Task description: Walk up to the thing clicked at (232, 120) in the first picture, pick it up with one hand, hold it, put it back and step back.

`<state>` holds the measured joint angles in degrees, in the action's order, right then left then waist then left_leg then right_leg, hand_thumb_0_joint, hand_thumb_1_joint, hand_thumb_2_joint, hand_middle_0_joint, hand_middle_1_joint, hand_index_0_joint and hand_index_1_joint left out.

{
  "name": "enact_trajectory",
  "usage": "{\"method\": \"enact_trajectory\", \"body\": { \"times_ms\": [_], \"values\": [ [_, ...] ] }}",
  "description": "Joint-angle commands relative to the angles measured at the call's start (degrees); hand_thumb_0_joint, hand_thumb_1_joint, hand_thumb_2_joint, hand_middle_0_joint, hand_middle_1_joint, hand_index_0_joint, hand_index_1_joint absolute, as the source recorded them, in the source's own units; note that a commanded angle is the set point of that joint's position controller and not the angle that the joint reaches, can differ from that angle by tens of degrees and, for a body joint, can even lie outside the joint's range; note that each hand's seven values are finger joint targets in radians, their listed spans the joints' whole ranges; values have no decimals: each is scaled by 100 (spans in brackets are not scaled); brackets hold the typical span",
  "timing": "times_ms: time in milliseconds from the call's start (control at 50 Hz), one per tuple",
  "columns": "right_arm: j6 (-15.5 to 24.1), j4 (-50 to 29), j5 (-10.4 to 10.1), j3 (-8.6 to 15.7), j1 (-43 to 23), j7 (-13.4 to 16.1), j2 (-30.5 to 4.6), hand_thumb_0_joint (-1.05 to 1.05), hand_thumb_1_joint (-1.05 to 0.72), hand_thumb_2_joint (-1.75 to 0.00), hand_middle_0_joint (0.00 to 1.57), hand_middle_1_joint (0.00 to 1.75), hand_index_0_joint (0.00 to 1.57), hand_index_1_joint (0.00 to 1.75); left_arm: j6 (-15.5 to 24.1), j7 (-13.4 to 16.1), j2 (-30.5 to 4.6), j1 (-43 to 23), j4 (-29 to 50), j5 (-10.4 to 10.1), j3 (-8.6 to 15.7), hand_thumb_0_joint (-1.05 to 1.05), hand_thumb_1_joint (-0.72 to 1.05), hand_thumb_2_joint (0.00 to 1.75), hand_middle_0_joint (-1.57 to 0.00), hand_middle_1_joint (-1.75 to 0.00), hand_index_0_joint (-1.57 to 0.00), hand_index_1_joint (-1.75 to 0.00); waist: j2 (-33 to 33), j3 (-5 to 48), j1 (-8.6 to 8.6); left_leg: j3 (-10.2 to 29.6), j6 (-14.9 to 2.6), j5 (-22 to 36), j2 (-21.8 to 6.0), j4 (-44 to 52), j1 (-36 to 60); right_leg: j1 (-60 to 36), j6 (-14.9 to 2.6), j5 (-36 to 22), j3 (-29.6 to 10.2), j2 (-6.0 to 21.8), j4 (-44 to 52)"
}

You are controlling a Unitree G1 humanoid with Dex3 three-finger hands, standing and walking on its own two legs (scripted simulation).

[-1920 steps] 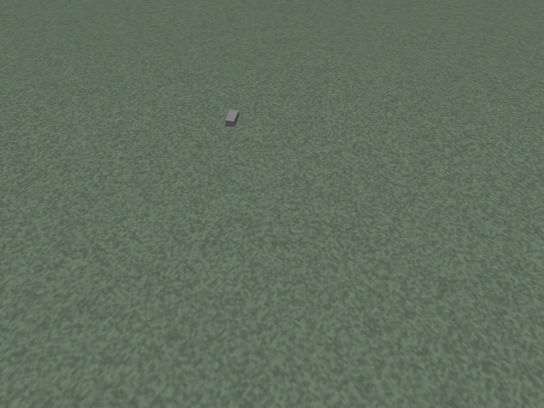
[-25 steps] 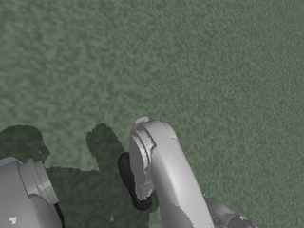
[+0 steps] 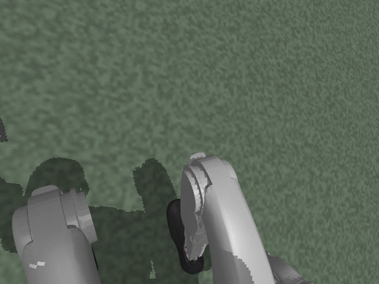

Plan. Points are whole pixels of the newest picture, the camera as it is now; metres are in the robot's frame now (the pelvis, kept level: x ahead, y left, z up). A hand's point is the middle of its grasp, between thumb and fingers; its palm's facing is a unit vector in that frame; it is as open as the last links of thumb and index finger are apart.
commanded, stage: settle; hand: left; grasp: from above
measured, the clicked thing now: out of the picture +0.43 +0.35 -0.25
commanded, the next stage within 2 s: lift in 0.46 s
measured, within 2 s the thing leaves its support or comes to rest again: neither
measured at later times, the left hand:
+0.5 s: hand out of the picture +0.41 +0.33 -0.14, palm faces -0.45 -0.11 -0.89, open 8.5 cm
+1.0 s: hand out of the picture +0.38 +0.34 -0.05, palm faces -0.47 -0.12 -0.88, open 8.5 cm
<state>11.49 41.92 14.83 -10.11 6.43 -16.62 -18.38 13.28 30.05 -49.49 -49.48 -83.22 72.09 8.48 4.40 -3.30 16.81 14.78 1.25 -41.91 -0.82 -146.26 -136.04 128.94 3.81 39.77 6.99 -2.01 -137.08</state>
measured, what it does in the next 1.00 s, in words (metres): rises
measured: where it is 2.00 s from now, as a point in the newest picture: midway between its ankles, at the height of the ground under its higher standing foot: (141, 269)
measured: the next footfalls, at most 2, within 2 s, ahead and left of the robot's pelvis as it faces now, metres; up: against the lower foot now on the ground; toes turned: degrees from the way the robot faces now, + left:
none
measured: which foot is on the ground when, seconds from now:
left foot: down 0.00-1.00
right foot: down 0.00-1.00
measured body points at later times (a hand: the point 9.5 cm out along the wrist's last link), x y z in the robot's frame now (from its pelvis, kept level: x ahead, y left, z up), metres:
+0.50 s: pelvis -0.01 -0.01 +0.03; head +0.21 +0.09 +0.40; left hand +0.43 +0.33 -0.09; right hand +0.08 -0.27 -0.07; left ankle +0.06 +0.13 -0.27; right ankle +0.11 -0.13 -0.27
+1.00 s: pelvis -0.02 -0.01 +0.08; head +0.18 +0.07 +0.47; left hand +0.40 +0.34 +0.00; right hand +0.09 -0.27 -0.03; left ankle +0.06 +0.13 -0.27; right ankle +0.11 -0.13 -0.27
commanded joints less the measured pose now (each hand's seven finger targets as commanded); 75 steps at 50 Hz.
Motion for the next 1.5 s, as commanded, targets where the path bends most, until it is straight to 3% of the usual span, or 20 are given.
{"method": "enact_trajectory", "body": {
  "times_ms": [0,40,100,160,220,500,520,580,600,660,740,920,1100,1160,1220,1240,1300,1400,1440,1480],
  "values": [
    [-139,11,-294,795,1041,80,-1635,0,-90,-90,20,30,20,30,-100,45,-877,-1744,1347,-185,-211,0,72,40,-109,-35,-110,-34,-3227,4283,-30,-843,-76,1757,-61,1804,3511,-1653,-580,-1821,589,-183,1142],
    [-185,4,-382,839,1109,94,-1616,0,-91,-90,20,30,20,30,-140,-64,-899,-1903,1205,-205,-214,0,73,42,-110,-36,-111,-35,-2882,4075,47,-838,-128,1536,-43,1814,3268,-1567,-566,-1683,558,-162,1215],
    [-310,-27,-507,899,1144,165,-1569,0,-91,-90,20,30,20,30,-197,-261,-921,-1945,1301,-207,-232,0,76,45,-114,-37,-115,-37,-2775,4217,-154,-882,-152,1416,-1,1986,3297,-1606,-574,-1545,485,-124,1336],
    [-382,-36,-556,902,1216,220,-1506,0,-91,-90,20,30,20,30,-195,-486,-652,-2073,1173,-182,-407,0,78,50,-116,-39,-116,-39,-2430,4115,-9,-920,-193,1437,30,1943,3217,-1693,-549,-1595,455,-99,1419],
    [-451,-103,-617,927,1170,295,-1459,0,-91,-90,20,30,20,30,-140,-620,-837,-2079,1277,-219,-274,0,78,51,-117,-38,-117,-39,-2426,4240,-179,-980,-204,1330,65,2044,3211,-1747,-563,-1446,377,-80,1485],
    [-770,-250,-691,1009,1280,643,-1336,0,-90,-90,20,30,20,30,86,-904,-1201,-2273,1804,-150,-72,0,81,49,-119,-34,-118,-35,-2353,4568,-337,-1166,-224,1229,84,2240,3284,-2040,-607,-1181,176,-61,1797],
    [-773,-239,-702,1018,1328,661,-1348,0,-94,-91,20,30,20,30,79,-926,-1127,-2209,1691,-137,-97,0,84,42,-123,-36,-124,-35,-2321,4493,-308,-1147,-212,1211,104,2286,3350,-1979,-616,-1173,216,-37,1780],
    [-811,-235,-736,1065,1385,702,-1290,0,-89,-89,20,30,20,30,26,-967,-1123,-2132,1869,-215,-74,0,74,43,-113,-29,-114,-29,-2317,4739,-404,-1209,-237,1315,89,2334,3414,-2200,-594,-1269,106,-38,1891],
    [-828,-209,-744,1081,1402,712,-1262,0,-93,-91,20,30,20,30,-2,-982,-1099,-2074,1975,-224,-71,0,80,41,-119,-35,-120,-34,-2302,4817,-439,-1219,-240,1363,77,2375,3463,-2303,-579,-1358,108,-36,1905],
    [-862,-216,-835,1173,1386,759,-1279,0,-91,-90,20,30,20,30,-109,-1105,-992,-2005,2145,-348,-92,0,79,47,-114,-39,-116,-38,-2567,4934,-537,-1179,-207,1240,102,2679,3748,-2046,-614,-1272,174,11,1890],
    [-935,-235,-946,1298,1429,826,-1238,0,-91,-90,20,30,20,30,-239,-1368,-1012,-1851,2419,-460,-62,0,82,50,-117,-40,-118,-39,-2403,4980,-619,-1215,-247,1155,125,2854,3765,-2192,-613,-1213,97,36,2082],
    [-1046,-455,-1158,1498,1398,976,-1126,0,-91,-90,20,30,20,30,-282,-1912,-604,-1316,3526,-779,-209,0,81,52,-118,-38,-119,-38,-2215,5009,-768,-1134,-247,1092,91,3475,4309,-2497,-593,-1164,6,89,2547],
    [-1143,-727,-1343,1601,1173,1194,-964,0,-90,-90,20,30,20,30,-429,-2201,-311,-567,4571,-1170,-356,0,81,49,-116,-39,-117,-38,-1853,4925,-938,-1113,-286,632,62,4320,4850,-3205,-549,-786,-130,52,3436],
    [-1180,-802,-1402,1647,1101,1291,-935,0,-90,-90,20,30,20,30,-543,-2234,-262,-371,5045,-1209,-345,0,84,51,-119,-39,-119,-38,-1929,5215,-1035,-1094,-253,846,46,4645,5375,-3547,-542,-985,-155,60,3649],
    [-1204,-783,-1453,1625,1030,1384,-861,0,-90,-90,20,30,20,30,-670,-2297,-94,-67,5235,-1292,-411,0,84,50,-119,-39,-120,-38,-1721,5003,-1025,-1151,-255,1061,57,4890,5582,-3920,-523,-1127,-219,71,4010],
    [-1211,-800,-1462,1621,1008,1423,-852,0,-90,-90,20,30,20,30,-713,-2298,-247,-45,5335,-1293,-322,0,84,51,-118,-40,-119,-39,-1711,5063,-1080,-1165,-255,1133,49,4986,5772,-4050,-520,-1158,-243,69,4126],
    [-1234,-840,-1497,1621,940,1505,-779,0,-90,-90,20,30,20,30,-824,-2369,124,217,5641,-1357,-541,0,87,52,-120,-39,-121,-39,-1707,5048,-1082,-1139,-246,1240,21,5430,6251,-4481,-503,-1289,-270,83,4473],
    [-1255,-860,-1585,1566,781,1665,-701,0,-89,-90,20,30,20,30,-1014,-2462,180,796,5821,-1427,-480,0,88,51,-121,-37,-122,-37,-1590,4615,-1188,-1062,-217,1149,-22,6271,6903,-5134,-480,-1222,-295,76,5109],
    [-1249,-853,-1610,1531,716,1723,-625,0,-90,-90,20,30,20,30,-1087,-2501,449,941,5906,-1460,-691,0,88,51,-123,-36,-123,-36,-1564,4374,-1141,-1127,-222,1146,-28,6496,7133,-5368,-478,-1216,-335,62,5421],
    [-1232,-853,-1639,1528,710,1787,-609,0,-89,-90,20,30,20,30,-1117,-2532,388,1131,6041,-1492,-596,0,87,51,-121,-36,-122,-36,-1409,4435,-1187,-1161,-223,1300,-21,6741,7420,-5820,-479,-1311,-386,63,5735]
  ]
}}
